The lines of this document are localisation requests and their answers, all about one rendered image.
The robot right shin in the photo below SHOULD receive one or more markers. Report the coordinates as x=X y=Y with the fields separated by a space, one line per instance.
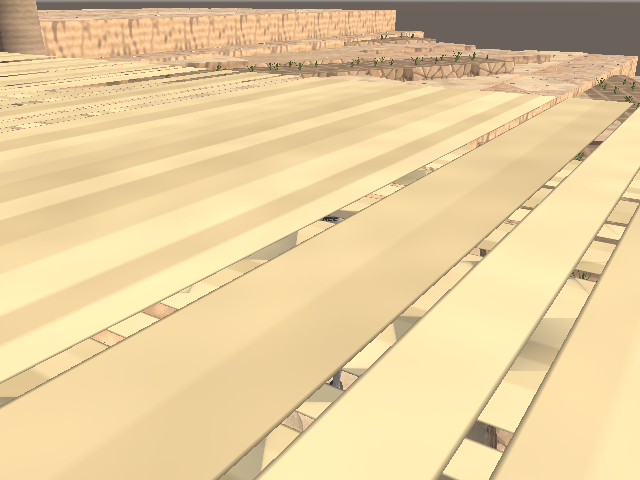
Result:
x=336 y=379

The robot torso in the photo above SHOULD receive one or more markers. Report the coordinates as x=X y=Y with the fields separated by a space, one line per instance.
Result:
x=332 y=219

